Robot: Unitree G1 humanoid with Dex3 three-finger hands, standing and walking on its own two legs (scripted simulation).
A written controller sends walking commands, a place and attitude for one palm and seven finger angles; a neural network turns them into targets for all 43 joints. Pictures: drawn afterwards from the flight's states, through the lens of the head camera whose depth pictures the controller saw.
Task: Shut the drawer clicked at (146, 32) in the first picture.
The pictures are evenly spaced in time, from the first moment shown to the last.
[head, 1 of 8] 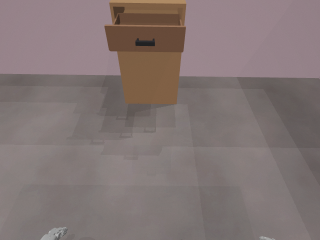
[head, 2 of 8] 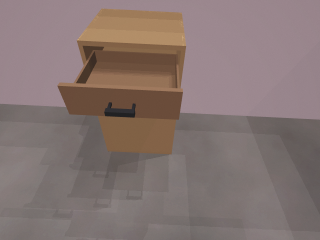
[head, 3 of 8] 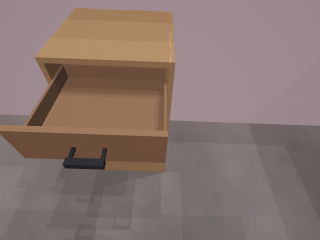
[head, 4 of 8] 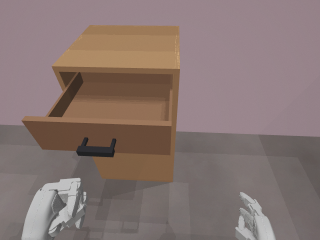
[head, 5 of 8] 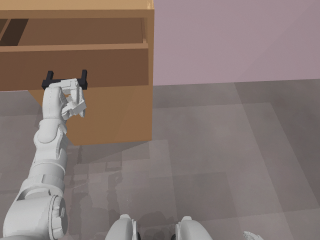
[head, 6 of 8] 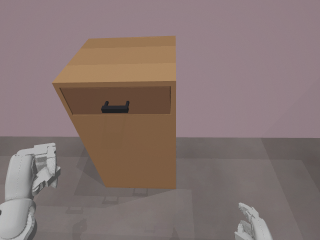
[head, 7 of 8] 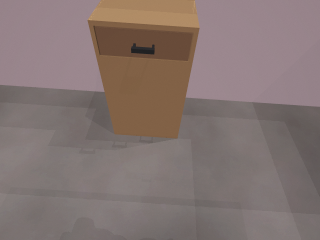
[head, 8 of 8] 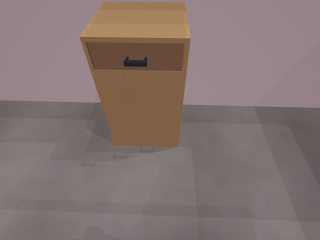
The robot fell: no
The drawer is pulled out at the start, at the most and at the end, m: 0.30 0.30 0.00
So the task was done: yes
